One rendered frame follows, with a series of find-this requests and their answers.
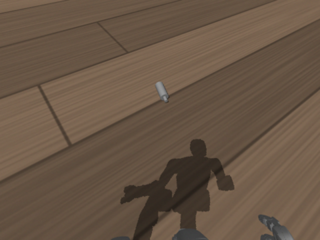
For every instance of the bottle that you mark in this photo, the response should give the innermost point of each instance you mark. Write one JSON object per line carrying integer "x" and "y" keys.
{"x": 162, "y": 91}

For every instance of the right robot hand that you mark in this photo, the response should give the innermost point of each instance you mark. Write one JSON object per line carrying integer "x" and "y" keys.
{"x": 279, "y": 232}

